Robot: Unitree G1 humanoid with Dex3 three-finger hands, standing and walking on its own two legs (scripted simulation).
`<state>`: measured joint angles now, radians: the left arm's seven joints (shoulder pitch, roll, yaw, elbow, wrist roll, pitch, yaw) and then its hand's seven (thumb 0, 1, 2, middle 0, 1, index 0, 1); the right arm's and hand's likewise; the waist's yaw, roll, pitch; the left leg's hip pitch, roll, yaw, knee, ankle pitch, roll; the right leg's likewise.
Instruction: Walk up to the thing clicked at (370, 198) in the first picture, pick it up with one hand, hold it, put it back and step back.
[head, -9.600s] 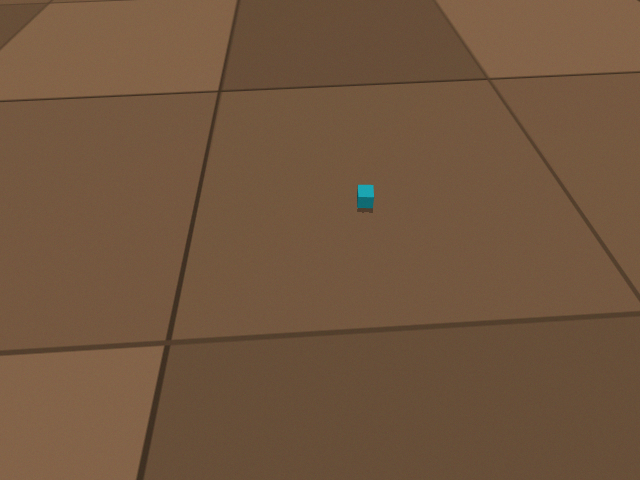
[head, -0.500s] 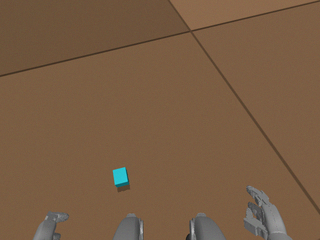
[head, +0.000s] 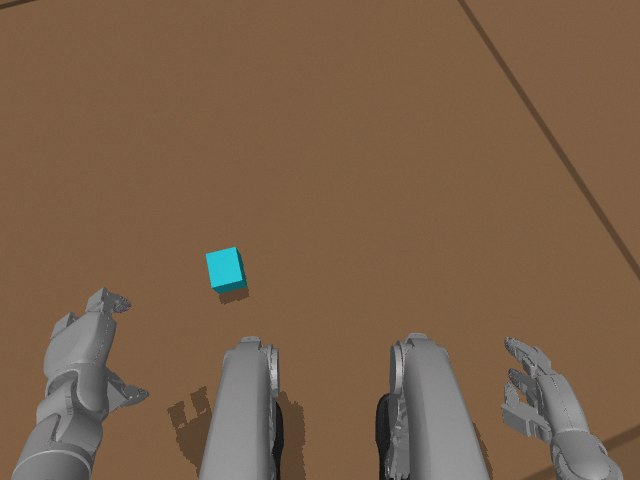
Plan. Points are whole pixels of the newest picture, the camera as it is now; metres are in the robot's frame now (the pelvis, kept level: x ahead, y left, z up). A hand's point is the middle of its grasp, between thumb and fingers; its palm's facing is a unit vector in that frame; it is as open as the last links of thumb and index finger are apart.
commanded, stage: rise first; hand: left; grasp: from above
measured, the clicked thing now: (227, 270) +0.47 +0.23 -0.49
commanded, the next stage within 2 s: none
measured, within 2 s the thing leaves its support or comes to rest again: neither
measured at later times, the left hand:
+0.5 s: hand (150, 308) +0.35 +0.31 -0.27, palm faces -0.45 -0.12 -0.89, open 13.8 cm
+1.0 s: hand (173, 289) +0.40 +0.29 -0.33, palm faces -0.43 -0.11 -0.90, open 14.1 cm
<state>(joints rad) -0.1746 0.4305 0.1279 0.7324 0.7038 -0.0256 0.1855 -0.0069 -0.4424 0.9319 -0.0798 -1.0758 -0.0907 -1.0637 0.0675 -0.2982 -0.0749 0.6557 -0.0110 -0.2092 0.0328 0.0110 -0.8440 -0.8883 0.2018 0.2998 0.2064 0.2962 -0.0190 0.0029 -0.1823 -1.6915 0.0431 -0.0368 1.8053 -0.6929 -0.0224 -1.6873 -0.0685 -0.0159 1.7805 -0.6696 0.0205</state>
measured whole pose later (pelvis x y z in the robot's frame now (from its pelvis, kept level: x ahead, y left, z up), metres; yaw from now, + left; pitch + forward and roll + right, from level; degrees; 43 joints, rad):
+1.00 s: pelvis -0.03 +0.01 -0.16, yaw -4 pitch +35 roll -6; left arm -0.85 0.63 0.16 1.42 1.15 -0.07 0.45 0.00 -0.52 0.98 -0.08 -1.03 -0.09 -1.02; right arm 0.13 -0.25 0.00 0.79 -0.13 -0.12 0.13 0.01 -0.91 -0.90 0.20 0.30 0.21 0.30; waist -0.18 0.01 -0.09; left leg -2.22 0.03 -0.11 2.31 -0.70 -0.01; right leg -2.19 -0.05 -0.02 2.24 -0.65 0.04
